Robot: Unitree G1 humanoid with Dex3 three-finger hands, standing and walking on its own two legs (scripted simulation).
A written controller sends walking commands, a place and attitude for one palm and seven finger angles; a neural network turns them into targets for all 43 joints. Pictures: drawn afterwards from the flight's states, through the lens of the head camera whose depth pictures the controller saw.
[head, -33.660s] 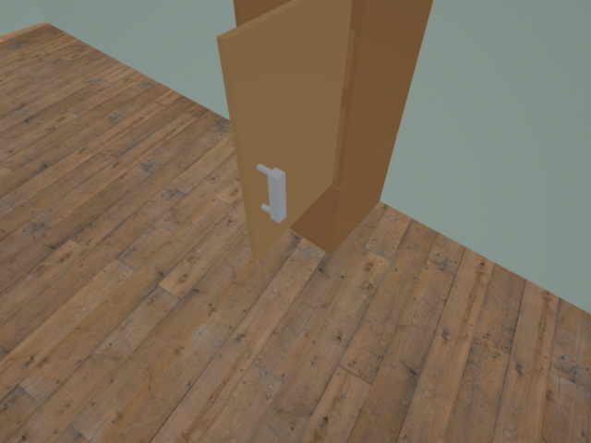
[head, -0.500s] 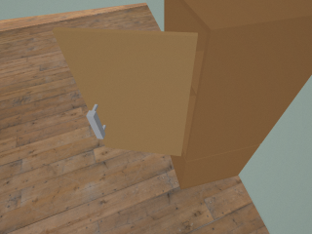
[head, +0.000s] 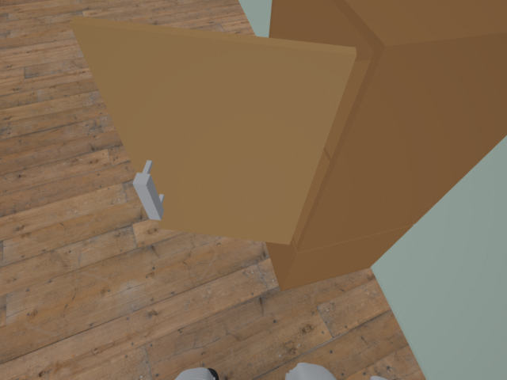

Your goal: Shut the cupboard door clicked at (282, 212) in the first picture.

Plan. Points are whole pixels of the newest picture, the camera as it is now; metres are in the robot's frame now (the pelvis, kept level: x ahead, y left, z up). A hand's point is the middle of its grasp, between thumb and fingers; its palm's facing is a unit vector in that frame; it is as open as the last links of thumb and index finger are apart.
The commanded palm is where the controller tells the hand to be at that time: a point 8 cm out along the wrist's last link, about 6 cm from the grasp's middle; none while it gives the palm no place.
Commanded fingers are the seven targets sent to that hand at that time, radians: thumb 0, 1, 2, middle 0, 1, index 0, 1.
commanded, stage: come to a stop and stand still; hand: left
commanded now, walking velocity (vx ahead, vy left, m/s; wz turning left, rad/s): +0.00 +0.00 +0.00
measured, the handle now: (152, 190) +0.47 +0.25 -0.10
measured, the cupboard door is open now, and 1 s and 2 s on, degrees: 68 68 68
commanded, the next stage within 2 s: look again from close up in 0.82 s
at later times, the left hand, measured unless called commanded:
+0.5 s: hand out of the picture -0.01 +0.12 -0.18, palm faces +0.09 -0.98 -0.18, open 7.3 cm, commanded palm none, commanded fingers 0.00 0.90 0.90 -0.20 -0.30 -0.20 -0.30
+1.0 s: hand out of the picture -0.07 +0.09 -0.18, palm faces +0.04 -0.99 -0.14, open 7.4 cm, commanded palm none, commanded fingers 0.00 0.90 0.90 -0.20 -0.30 -0.20 -0.30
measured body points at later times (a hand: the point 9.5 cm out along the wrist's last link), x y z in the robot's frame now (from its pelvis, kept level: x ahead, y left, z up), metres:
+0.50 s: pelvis -0.04 -0.06 +0.00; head -0.03 -0.04 +0.45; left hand -0.02 +0.17 -0.16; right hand -0.03 -0.28 -0.15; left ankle -0.05 +0.06 -0.74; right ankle -0.03 -0.17 -0.74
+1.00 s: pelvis -0.04 -0.06 +0.00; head -0.02 -0.05 +0.45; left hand -0.07 +0.14 -0.16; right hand -0.05 -0.27 -0.16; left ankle -0.05 +0.06 -0.74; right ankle -0.03 -0.17 -0.74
